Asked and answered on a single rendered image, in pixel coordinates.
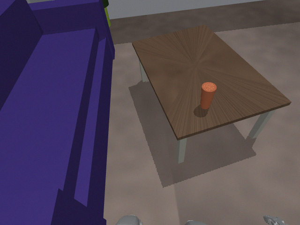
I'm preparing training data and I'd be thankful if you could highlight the sofa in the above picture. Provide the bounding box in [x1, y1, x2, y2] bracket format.
[0, 0, 115, 225]

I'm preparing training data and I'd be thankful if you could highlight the coffee table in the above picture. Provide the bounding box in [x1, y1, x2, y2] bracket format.
[132, 25, 291, 164]

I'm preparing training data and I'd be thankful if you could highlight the cup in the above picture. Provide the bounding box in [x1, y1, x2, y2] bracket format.
[200, 82, 217, 109]

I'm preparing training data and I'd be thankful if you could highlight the potted plant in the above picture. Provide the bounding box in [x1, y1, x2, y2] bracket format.
[102, 0, 111, 27]

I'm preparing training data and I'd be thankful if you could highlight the right robot hand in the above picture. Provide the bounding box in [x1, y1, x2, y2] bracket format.
[263, 215, 288, 225]

